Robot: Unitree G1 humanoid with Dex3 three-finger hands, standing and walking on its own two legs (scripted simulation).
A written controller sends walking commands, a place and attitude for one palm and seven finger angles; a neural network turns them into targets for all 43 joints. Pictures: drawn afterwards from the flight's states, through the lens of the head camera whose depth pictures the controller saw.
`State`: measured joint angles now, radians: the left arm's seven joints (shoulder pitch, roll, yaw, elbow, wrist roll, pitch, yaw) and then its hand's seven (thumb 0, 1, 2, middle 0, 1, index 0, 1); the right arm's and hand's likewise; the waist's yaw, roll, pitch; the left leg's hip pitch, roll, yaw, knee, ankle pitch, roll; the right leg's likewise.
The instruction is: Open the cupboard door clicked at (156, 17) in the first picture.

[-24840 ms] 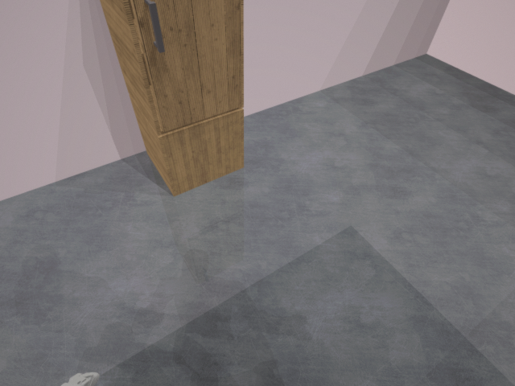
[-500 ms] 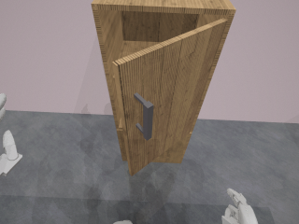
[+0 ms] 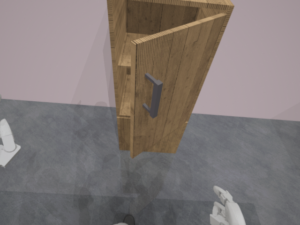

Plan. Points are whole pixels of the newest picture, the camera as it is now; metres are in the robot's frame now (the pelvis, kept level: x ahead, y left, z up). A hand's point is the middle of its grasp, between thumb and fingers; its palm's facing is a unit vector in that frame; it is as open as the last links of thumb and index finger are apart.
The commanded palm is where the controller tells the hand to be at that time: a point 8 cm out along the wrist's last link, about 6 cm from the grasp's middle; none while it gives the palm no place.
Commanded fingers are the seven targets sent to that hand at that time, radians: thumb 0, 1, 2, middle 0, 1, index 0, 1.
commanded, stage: stop stepping back and stand still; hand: left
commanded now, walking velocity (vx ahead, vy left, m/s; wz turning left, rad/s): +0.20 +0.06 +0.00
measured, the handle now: (151, 96) +0.47 +0.04 +0.08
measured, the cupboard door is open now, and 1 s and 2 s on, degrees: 41 41 41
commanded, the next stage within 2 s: let the arm hang, fingers relaxed in 0.92 s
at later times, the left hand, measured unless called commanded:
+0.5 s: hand out of the picture +0.11 +0.24 +0.18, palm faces +0.32 -0.80 -0.52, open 7.4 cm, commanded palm +0.06 +0.29 +0.18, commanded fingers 0.00 0.90 0.90 -0.20 -0.30 -0.20 -0.30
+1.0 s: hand out of the picture +0.11 +0.27 +0.17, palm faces +0.37 -0.77 -0.52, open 7.4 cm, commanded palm none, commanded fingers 0.00 0.90 0.90 -0.20 -0.30 -0.20 -0.30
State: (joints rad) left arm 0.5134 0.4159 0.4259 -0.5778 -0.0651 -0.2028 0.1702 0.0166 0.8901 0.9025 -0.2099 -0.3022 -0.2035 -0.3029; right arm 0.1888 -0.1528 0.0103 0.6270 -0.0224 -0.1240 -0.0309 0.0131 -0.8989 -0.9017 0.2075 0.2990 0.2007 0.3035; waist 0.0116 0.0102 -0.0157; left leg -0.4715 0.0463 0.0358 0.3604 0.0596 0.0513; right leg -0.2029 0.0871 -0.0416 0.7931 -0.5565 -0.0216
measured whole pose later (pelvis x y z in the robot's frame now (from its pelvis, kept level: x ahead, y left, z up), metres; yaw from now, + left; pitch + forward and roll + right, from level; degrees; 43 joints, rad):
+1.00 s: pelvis -0.10 +0.02 +0.00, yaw -2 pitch -1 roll +0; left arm 0.56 0.43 0.43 -0.49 -0.04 -0.20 0.14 0.02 0.89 0.90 -0.21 -0.30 -0.21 -0.30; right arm 0.22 -0.17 0.02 0.63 -0.01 -0.14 -0.04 0.01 -0.90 -0.90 0.21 0.30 0.20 0.30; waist -0.02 0.02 0.04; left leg -0.25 0.07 0.02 0.58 -0.30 -0.03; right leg -0.22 0.05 -0.07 0.54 -0.30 -0.06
